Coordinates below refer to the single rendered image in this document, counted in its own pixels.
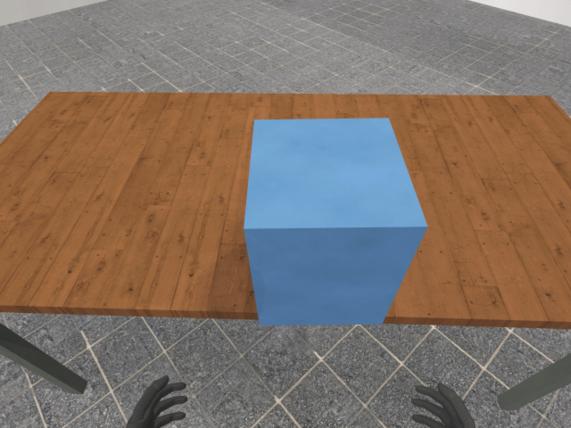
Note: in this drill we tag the robot left hand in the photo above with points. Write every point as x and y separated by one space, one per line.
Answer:
149 406

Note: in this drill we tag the robot right hand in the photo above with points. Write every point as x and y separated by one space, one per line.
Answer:
453 414

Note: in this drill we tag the table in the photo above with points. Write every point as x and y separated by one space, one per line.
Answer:
133 204

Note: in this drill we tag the carton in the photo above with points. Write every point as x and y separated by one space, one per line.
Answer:
332 220

